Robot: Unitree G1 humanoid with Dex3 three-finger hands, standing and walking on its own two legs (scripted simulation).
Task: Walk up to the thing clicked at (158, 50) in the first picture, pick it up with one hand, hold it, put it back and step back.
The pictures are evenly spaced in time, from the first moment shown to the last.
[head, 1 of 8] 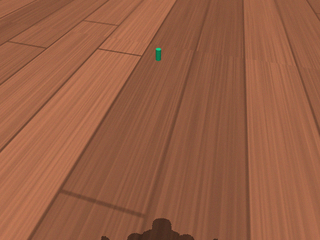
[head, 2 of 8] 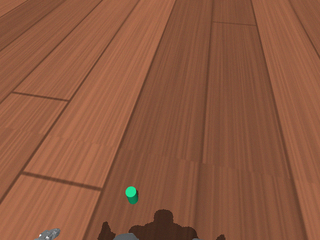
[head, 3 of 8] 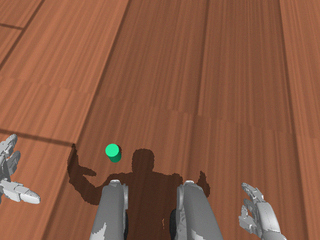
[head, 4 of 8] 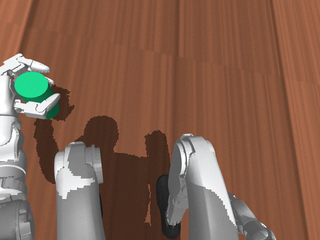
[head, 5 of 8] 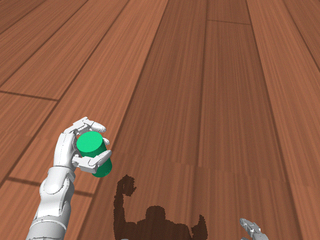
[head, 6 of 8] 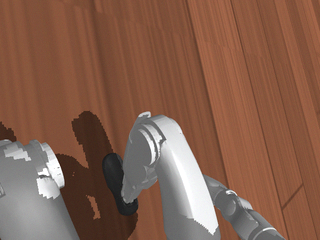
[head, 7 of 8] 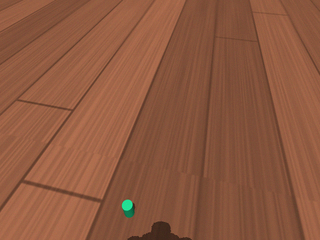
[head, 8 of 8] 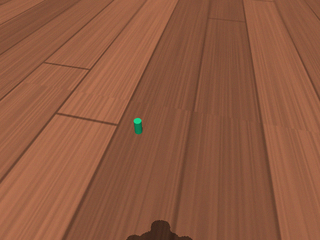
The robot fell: no
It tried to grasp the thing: yes
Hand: left
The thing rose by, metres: 0.69
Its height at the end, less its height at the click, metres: +0.00
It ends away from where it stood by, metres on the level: 0.02
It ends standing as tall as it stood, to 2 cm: yes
